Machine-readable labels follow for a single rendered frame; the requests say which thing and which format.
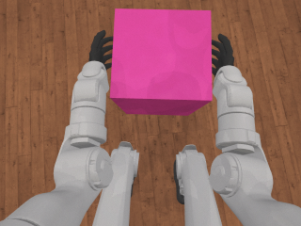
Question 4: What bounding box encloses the robot left hand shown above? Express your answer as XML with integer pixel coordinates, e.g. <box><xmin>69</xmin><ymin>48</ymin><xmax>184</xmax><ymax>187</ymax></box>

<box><xmin>88</xmin><ymin>30</ymin><xmax>114</xmax><ymax>70</ymax></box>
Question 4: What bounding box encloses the carton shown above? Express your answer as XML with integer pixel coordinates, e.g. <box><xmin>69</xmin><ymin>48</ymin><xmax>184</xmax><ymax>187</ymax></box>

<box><xmin>110</xmin><ymin>8</ymin><xmax>213</xmax><ymax>116</ymax></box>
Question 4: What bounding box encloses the robot right shin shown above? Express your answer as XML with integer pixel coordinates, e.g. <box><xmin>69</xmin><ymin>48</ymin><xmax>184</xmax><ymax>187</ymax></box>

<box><xmin>178</xmin><ymin>144</ymin><xmax>207</xmax><ymax>195</ymax></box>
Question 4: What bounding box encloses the robot right hand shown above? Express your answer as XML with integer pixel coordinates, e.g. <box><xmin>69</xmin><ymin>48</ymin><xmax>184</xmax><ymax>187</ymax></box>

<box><xmin>211</xmin><ymin>34</ymin><xmax>234</xmax><ymax>77</ymax></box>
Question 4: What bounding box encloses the right robot forearm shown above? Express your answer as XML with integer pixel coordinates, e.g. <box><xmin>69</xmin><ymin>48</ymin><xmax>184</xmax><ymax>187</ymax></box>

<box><xmin>212</xmin><ymin>65</ymin><xmax>274</xmax><ymax>184</ymax></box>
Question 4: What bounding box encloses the left robot thigh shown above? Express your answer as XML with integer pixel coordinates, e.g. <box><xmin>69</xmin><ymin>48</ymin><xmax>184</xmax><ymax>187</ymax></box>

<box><xmin>92</xmin><ymin>146</ymin><xmax>139</xmax><ymax>226</ymax></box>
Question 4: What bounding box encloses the left robot upper arm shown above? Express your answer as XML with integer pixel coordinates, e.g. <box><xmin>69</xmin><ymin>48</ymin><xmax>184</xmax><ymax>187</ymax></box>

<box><xmin>0</xmin><ymin>146</ymin><xmax>114</xmax><ymax>226</ymax></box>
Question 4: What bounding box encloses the right robot upper arm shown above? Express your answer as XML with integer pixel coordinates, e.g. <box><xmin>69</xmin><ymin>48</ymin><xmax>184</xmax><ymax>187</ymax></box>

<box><xmin>209</xmin><ymin>153</ymin><xmax>301</xmax><ymax>226</ymax></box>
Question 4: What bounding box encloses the left robot forearm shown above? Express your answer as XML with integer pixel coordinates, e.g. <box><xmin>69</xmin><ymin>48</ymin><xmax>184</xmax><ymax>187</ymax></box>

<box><xmin>54</xmin><ymin>60</ymin><xmax>110</xmax><ymax>178</ymax></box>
